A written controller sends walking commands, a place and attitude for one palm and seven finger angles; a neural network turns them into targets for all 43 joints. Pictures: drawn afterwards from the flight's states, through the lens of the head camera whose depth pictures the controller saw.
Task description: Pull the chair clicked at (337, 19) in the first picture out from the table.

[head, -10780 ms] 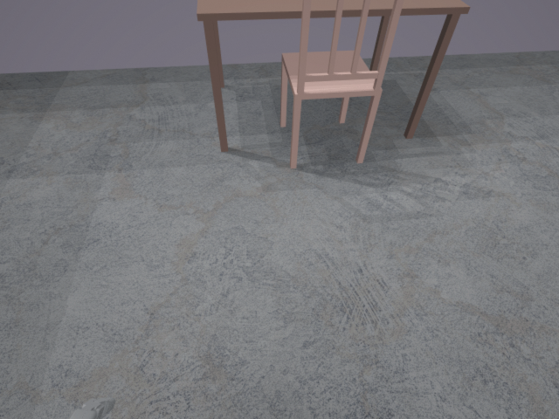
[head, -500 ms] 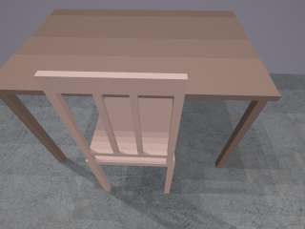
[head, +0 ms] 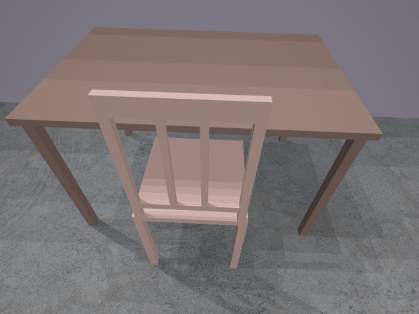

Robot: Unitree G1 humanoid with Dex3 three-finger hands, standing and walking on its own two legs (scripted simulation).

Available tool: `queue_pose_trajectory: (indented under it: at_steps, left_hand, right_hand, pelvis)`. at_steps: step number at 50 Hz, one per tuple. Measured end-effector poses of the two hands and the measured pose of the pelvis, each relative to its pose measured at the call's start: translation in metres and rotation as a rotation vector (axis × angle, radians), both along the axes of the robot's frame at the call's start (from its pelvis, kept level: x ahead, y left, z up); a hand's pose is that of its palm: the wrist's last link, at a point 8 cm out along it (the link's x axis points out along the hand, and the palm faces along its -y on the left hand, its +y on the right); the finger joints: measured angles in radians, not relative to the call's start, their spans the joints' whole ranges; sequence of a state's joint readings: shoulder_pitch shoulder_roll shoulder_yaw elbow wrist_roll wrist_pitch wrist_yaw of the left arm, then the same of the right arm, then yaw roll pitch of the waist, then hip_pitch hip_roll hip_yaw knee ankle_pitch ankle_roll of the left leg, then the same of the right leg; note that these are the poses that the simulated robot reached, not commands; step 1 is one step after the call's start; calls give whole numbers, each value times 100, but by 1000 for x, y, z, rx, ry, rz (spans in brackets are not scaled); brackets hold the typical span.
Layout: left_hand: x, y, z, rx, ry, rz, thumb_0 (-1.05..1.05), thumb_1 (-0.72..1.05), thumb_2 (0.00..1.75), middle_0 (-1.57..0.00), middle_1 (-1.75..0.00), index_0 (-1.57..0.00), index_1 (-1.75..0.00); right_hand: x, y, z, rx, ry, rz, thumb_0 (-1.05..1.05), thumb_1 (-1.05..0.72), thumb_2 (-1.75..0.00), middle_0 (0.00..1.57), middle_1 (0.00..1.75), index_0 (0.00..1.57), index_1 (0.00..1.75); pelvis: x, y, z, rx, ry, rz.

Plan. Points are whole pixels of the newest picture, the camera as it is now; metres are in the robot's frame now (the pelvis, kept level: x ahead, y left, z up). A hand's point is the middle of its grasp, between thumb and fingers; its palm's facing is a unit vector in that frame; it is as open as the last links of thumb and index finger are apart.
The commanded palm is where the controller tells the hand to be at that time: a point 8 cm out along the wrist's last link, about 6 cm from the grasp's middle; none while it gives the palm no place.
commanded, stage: come to a stop and stand still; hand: left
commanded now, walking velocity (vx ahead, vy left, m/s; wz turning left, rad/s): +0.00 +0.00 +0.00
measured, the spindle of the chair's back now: (167, 167) +0.50 +0.15 -0.06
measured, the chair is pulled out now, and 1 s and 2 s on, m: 0.00 0.00 0.00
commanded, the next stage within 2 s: look again from close up in 0.18 s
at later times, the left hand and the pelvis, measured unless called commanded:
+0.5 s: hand out of the picture +0.02 +0.15 -0.17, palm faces +0.02 -0.98 -0.19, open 7.3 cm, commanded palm none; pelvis +0.04 -0.01 +0.00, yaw +0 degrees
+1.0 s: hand out of the picture +0.06 +0.15 -0.16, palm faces +0.02 -0.97 -0.23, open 7.3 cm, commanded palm none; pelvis +0.05 -0.03 +0.01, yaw +0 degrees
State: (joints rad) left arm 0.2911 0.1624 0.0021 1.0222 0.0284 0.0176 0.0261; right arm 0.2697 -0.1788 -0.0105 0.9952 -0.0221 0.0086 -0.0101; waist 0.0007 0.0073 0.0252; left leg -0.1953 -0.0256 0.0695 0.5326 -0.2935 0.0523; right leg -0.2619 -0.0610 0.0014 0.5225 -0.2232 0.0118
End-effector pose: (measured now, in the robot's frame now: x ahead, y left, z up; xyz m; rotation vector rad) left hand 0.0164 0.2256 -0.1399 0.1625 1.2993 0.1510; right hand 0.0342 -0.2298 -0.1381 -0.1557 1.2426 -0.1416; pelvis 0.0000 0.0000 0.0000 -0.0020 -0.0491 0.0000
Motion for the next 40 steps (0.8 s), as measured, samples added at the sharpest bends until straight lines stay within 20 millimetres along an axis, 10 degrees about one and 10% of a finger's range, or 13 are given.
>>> queue_pose_trajectory:
  at_steps: [14, 40]
  left_hand:
    - [-42, -5, 8, 10, 164, 43, 1, 91, 90, -20, -30, -20, -30]
    - [45, -21, 6, 23, 47, 17, 1, 93, 90, -20, -30, -20, -30]
  right_hand:
    - [-27, 9, -9, 51, 147, -11, 1, -92, -89, 20, 30, 20, 30]
    - [23, -11, -8, 26, 126, -10, 1, -92, -89, 20, 30, 20, 30]
  pelvis:
    - [14, -2, 4, 13, 37, 5]
    - [51, -21, 5, 12, 33, 8]
